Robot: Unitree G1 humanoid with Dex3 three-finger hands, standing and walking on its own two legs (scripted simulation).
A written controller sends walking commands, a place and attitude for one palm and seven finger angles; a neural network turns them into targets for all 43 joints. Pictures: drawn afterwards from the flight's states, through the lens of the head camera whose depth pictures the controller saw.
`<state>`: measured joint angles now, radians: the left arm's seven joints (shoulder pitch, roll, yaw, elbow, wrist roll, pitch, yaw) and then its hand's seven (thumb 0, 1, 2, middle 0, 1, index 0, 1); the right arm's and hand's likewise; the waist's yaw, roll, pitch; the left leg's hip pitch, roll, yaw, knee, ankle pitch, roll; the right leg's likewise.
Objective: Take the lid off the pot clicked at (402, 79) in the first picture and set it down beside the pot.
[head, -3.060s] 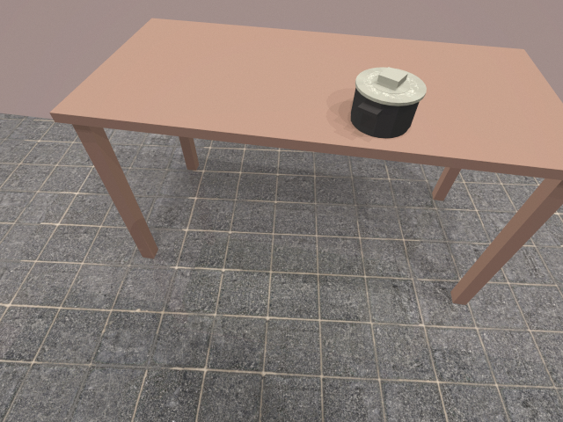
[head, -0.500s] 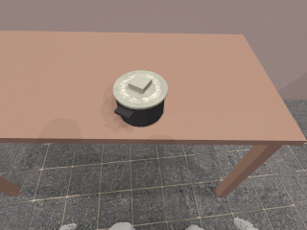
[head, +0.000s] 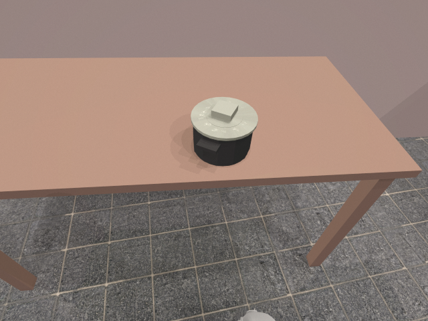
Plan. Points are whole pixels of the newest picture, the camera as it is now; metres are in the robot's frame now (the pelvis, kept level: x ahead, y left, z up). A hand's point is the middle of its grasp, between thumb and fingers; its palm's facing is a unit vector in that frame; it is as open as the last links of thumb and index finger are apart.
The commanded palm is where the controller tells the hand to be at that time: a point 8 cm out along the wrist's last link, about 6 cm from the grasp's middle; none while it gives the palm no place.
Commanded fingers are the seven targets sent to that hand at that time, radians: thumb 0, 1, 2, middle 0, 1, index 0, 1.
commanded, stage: come to a stop and stand still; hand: left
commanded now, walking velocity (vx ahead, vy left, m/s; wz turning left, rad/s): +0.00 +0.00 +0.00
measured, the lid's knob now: (224, 110) +0.57 +0.00 +0.10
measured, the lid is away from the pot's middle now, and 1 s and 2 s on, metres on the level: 0.00 0.00 0.00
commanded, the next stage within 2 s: look again from close up in 1.58 s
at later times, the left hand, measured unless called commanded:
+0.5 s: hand out of the picture -0.06 +0.22 -0.16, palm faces +0.04 -0.97 -0.23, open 7.3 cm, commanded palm none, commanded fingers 0.00 0.90 0.90 -0.20 -0.30 -0.20 -0.30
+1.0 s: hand out of the picture -0.17 +0.21 -0.16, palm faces +0.16 -0.97 -0.16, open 7.3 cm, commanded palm none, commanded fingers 0.00 0.90 0.90 -0.20 -0.30 -0.20 -0.30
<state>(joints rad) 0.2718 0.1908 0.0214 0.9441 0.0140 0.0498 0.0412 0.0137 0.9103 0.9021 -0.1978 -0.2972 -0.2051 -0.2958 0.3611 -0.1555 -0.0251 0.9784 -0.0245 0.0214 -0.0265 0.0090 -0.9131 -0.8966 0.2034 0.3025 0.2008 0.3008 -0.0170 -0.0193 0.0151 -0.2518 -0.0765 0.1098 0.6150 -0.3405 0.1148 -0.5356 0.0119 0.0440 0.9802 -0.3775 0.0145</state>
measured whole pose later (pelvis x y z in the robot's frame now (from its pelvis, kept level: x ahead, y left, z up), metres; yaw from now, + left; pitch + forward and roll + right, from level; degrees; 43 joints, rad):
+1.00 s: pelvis -0.07 +0.08 +0.01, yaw +3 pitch -3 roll -2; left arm 0.48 0.06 0.01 1.18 0.01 -0.02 0.05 0.01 0.91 0.90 -0.20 -0.30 -0.20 -0.30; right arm 0.26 -0.17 -0.03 1.11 0.00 0.01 -0.03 0.01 -0.93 -0.90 0.20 0.30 0.20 0.30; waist 0.02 0.06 0.03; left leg -0.22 -0.18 0.11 0.37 -0.15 0.02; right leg -0.25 -0.04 0.08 0.48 -0.23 -0.02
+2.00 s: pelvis -0.07 +0.11 +0.02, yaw -2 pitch +0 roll +1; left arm 0.27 0.15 0.02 1.06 0.00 -0.03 0.04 0.00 0.93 0.90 -0.20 -0.30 -0.20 -0.30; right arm 0.26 -0.14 -0.02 1.12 -0.01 -0.02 -0.04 0.01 -0.92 -0.90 0.20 0.30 0.20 0.30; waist 0.00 0.01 0.06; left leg -0.18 -0.01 -0.03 0.41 -0.23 -0.02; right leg -0.16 0.05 0.01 0.44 -0.28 -0.05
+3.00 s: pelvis -0.02 +0.04 +0.01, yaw +6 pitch +2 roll +2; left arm 0.33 0.15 0.07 0.99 0.02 -0.03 0.03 0.01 0.91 0.90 -0.19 -0.30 -0.20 -0.30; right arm 0.36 -0.12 -0.06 1.14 -0.03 0.01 -0.04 0.01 -0.91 -0.90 0.21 0.30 0.20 0.30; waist 0.00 -0.04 0.03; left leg -0.46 0.03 0.00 1.01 -0.46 0.02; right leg -0.16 0.05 -0.12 0.47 -0.35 -0.12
